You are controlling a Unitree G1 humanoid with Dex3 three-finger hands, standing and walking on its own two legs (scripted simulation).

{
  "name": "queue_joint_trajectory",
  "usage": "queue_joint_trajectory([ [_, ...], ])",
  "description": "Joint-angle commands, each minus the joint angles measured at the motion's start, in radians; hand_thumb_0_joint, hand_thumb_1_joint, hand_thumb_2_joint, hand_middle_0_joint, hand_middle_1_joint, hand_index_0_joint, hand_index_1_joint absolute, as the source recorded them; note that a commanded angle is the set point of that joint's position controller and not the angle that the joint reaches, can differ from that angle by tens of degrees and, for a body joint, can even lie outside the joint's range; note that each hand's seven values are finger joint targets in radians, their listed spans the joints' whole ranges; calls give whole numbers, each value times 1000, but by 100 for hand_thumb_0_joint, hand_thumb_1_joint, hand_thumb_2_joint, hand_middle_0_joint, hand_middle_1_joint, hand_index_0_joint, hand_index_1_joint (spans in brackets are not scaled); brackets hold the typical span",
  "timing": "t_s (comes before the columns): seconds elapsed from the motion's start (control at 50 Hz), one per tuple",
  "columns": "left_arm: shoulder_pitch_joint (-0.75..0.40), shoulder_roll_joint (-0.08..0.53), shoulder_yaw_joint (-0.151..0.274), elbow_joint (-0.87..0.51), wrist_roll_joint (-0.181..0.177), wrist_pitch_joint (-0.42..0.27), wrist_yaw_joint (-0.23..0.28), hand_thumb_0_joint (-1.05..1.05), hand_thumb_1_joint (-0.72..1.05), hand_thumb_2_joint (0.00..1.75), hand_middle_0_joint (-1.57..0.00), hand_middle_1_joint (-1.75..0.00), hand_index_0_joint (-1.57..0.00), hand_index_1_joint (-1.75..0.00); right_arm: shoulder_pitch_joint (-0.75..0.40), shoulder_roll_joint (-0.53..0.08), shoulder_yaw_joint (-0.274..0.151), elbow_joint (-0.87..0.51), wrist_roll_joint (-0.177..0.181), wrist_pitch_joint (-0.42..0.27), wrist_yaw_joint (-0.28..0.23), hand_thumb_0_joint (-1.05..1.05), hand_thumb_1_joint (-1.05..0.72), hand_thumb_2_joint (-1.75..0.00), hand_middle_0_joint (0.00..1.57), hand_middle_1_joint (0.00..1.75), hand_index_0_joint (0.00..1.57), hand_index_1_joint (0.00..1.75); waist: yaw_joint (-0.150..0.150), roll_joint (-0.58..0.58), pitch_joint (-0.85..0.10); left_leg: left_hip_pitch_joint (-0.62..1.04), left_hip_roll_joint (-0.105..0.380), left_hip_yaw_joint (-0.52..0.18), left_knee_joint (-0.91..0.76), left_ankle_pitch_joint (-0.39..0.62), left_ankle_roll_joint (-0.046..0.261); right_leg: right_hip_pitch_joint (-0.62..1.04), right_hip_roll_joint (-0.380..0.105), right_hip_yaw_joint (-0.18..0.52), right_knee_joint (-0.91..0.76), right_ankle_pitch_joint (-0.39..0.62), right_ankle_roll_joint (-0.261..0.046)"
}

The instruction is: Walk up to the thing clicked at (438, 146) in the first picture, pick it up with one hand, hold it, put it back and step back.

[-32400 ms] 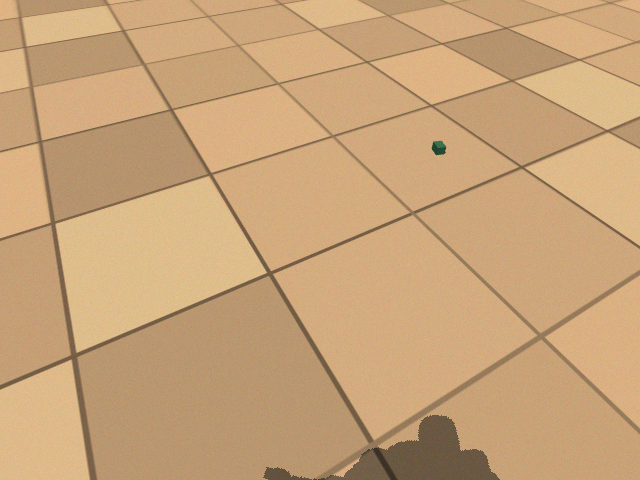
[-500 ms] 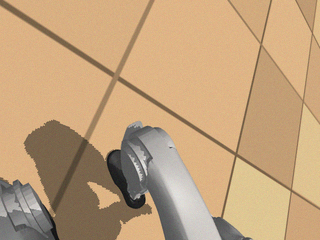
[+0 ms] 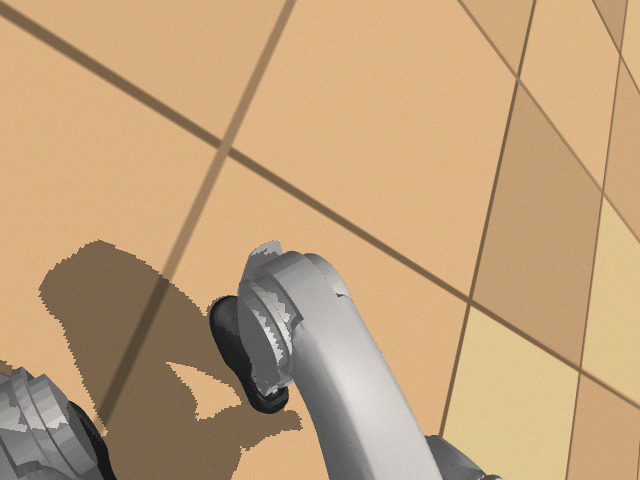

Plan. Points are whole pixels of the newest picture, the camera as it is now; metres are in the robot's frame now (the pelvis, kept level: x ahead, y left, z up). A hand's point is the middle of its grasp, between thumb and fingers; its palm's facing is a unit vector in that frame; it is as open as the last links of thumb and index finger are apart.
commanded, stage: close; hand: left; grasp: from above
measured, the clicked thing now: out of the picture +0.47 +0.40 -0.30
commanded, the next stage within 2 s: none
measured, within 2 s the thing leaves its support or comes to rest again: neither
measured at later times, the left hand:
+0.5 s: hand out of the picture +0.46 +0.38 -0.27, palm faces -0.33 -0.28 -0.90, open 10.1 cm
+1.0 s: hand out of the picture +0.46 +0.38 -0.27, palm faces -0.33 -0.28 -0.90, open 8.7 cm
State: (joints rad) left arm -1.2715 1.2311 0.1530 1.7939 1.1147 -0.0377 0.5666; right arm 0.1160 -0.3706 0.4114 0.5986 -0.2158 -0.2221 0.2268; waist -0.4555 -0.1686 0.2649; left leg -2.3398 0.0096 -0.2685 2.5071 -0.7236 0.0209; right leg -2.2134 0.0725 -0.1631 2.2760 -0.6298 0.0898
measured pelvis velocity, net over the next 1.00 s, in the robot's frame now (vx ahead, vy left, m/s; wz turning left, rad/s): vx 0.00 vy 0.00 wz -0.01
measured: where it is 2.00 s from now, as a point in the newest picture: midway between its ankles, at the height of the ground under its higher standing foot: (184, 427)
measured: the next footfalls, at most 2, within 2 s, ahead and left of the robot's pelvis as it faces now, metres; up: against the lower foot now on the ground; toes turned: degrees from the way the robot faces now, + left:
none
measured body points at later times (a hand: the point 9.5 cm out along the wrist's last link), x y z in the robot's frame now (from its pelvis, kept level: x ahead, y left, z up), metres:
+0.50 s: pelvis +0.00 +0.00 +0.00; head +0.31 +0.14 +0.29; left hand +0.48 +0.39 -0.22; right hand +0.03 -0.24 -0.04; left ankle +0.06 +0.12 -0.29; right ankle +0.13 -0.13 -0.29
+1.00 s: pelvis +0.00 +0.00 +0.00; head +0.31 +0.14 +0.29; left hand +0.48 +0.39 -0.22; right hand +0.03 -0.24 -0.04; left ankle +0.06 +0.12 -0.29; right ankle +0.13 -0.13 -0.29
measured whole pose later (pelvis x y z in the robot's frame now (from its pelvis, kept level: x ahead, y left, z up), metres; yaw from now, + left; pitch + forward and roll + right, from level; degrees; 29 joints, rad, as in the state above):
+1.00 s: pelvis +0.00 +0.00 +0.00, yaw -1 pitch +30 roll -18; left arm -1.27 1.23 0.16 1.78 1.10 -0.03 0.57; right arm 0.11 -0.36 0.42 0.61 -0.22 -0.22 0.23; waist -0.46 -0.17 0.26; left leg -2.35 0.01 -0.27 2.51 -0.73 0.02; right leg -2.22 0.07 -0.17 2.27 -0.63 0.09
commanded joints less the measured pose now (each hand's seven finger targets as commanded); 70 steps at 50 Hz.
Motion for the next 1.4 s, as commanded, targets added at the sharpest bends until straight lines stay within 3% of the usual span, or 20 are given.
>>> queue_joint_trajectory([
  [0.0, -199, 220, -15, -104, -12, -7, 31, 0, -3, 57, -48, -65, -49, -64, 225, -356, -86, 40, -2, 13, -16, 0, -88, -90, 20, 30, 20, 30, -82, 606, -643, 516, 70, 53, -278, 271, -20, 404, 18, -125, -163, 268, -95],
  [0.02, -210, 228, -6, -134, -12, -9, 31, 0, -2, 56, -48, -66, -49, -64, 226, -357, -86, 48, 0, 12, -15, 0, -88, -90, 20, 30, 20, 30, -71, 638, -643, 548, 75, 44, -281, 292, -27, 367, 12, -128, -158, 268, -96],
  [0.08, -173, 199, -28, -95, -16, -12, 28, 0, -2, 56, -49, -63, -50, -62, 214, -348, -76, 43, -2, 14, -14, 0, -88, -90, 20, 30, 20, 30, -83, 617, -630, 537, 76, 42, -279, 294, -26, 383, 16, -128, -155, 275, -95],
  [0.18, -207, 243, 4, -165, -2, -19, 47, 0, 4, 51, -52, -61, -54, -59, 220, -356, -78, 53, -4, 15, -11, 0, -88, -90, 20, 30, 20, 30, -63, 696, -683, 603, 82, 39, -279, 355, -36, 377, 12, -130, -148, 304, -97],
  [0.26, -199, 236, -3, -140, -6, -7, 55, 0, 6, 49, -54, -59, -55, -57, 215, -368, -93, 39, -5, 14, -8, 0, -88, -90, 20, 30, 20, 30, -77, 653, -640, 541, 72, 61, -265, 305, -24, 395, 20, -122, -155, 294, -97],
  [0.32, -184, 233, 15, -108, -10, 3, 49, 0, 8, 48, -56, -57, -57, -55, 222, -349, -80, 56, -5, 12, -5, 0, -89, -90, 20, 30, 20, 30, -70, 660, -642, 537, 79, 49, -273, 303, -30, 364, 13, -128, -154, 280, -97],
  [0.34, -186, 227, 4, -116, -14, 3, 44, 0, 10, 46, -58, -55, -59, -53, 227, -368, -98, 55, -6, 13, -7, 0, -89, -90, 20, 30, 20, 30, -75, 655, -635, 539, 77, 53, -273, 296, -28, 374, 16, -124, -160, 276, -97],
  [0.36, -157, 211, -2, -71, -9, 11, 36, 0, 10, 46, -59, -54, -60, -53, 220, -346, -77, 38, -6, 12, -6, 0, -89, -90, 20, 30, 20, 30, -77, 617, -625, 521, 74, 54, -271, 287, -24, 382, 13, -125, -162, 276, -96],
  [0.42, -215, 221, -3, -147, -20, 5, 27, 0, 14, 42, -61, -53, -63, -52, 229, -364, -100, 52, -3, 13, -9, 0, -89, -90, 20, 30, 20, 30, -80, 671, -651, 569, 78, 43, -282, 296, -32, 357, 11, -128, -153, 267, -99],
  [0.48, -167, 184, -25, -89, -26, 6, 21, 0, 17, 40, -62, -52, -64, -50, 210, -354, -82, 40, -1, 15, -9, 0, -88, -90, 20, 30, 20, 30, -84, 612, -641, 532, 79, 35, -277, 283, -27, 367, 10, -133, -154, 266, -94],
  [0.54, -176, 215, -20, -106, -23, -4, 20, 0, 19, 39, -64, -50, -66, -48, 219, -353, -82, 48, -2, 22, -16, 0, -88, -90, 20, 30, 20, 30, -75, 610, -654, 512, 75, 53, -275, 286, -22, 426, 17, -124, -163, 282, -93],
  [0.64, -204, 242, 1, -172, -18, -17, 33, 0, 23, 35, -67, -47, -69, -45, 217, -356, -73, 53, -1, 20, -12, 0, -88, -90, 20, 30, 20, 30, -64, 676, -675, 596, 85, 36, -275, 353, -35, 364, 9, -130, -148, 297, -95],
  [0.7, -165, 207, -11, -83, -16, -10, 47, 0, 23, 36, -66, -48, -68, -45, 212, -354, -73, 51, -6, 20, -11, 0, -88, -90, 20, 30, 20, 30, -81, 641, -645, 551, 79, 43, -274, 309, -31, 378, 17, -134, -151, 287, -96],
  [0.76, -190, 224, -5, -110, -13, -8, 52, 0, 26, 33, -69, -46, -71, -43, 213, -352, -78, 49, -7, 20, -13, 0, -88, -90, 20, 30, 20, 30, -71, 645, -637, 523, 75, 54, -276, 268, -28, 389, 18, -130, -159, 268, -98],
  [0.8, -216, 243, 1, -143, -13, -7, 52, 0, 27, 32, -71, -44, -73, -42, 215, -370, -90, 50, -8, 19, -15, 0, -88, -90, 20, 30, 20, 30, -75, 671, -651, 557, 80, 47, -280, 285, -32, 368, 15, -132, -157, 270, -98],
  [0.92, -202, 210, -3, -128, -20, 8, 39, 0, 32, 28, -74, -41, -76, -39, 228, -349, -78, 62, -5, 19, -8, 0, -88, -90, 20, 30, 20, 30, -82, 663, -655, 567, 84, 35, -281, 328, -35, 362, 8, -131, -152, 292, -96],
  [1.0, -167, 203, -20, -92, -26, 11, 26, 0, 35, 25, -77, -39, -79, -37, 221, -352, -78, 42, -5, 26, -10, 0, -88, -90, 20, 30, 20, 30, -86, 607, -637, 507, 75, 50, -277, 282, -22, 406, 16, -127, -163, 281, -94],
  [1.08, -196, 227, -7, -132, -27, -1, 23, 0, 38, 24, -80, -36, -82, -33, 215, -351, -75, 51, 0, 24, -14, 0, -88, -90, 20, 30, 20, 30, -69, 646, -660, 549, 80, 39, -278, 303, -30, 369, 10, -130, -148, 275, -97],
  [1.14, -153, 200, -22, -99, -29, -4, 24, 0, 40, 22, -80, -35, -83, -32, 213, -349, -72, 45, -4, 26, -13, 0, -88, -90, 20, 30, 20, 30, -80, 626, -637, 525, 78, 44, -273, 300, -26, 394, 13, -128, -155, 285, -95],
  [1.38, -185, 221, -8, -121, -33, -7, 25, 0, 50, 15, -88, -30, -91, -27, 214, -345, -68, 58, -4, 25, -16, 0, -88, -90, 20, 30, 20, 30, -78, 651, -618, 537, 81, 38, -282, 280, -31, 346, 6, -130, -151, 261, -95],
])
